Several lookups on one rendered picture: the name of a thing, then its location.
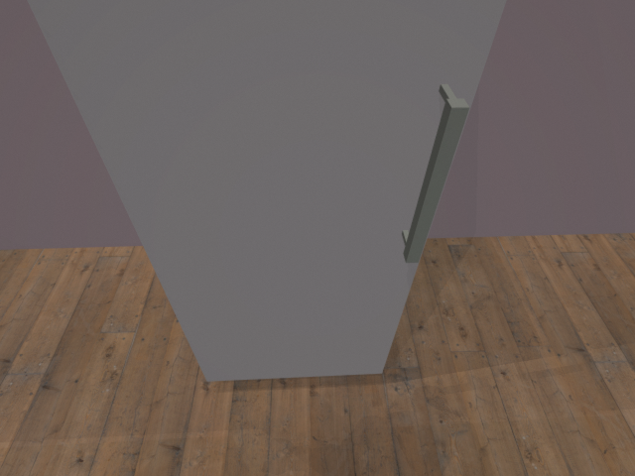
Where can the handle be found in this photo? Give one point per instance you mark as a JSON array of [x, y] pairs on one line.
[[448, 134]]

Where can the fridge door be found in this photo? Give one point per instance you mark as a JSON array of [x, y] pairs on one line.
[[269, 154]]

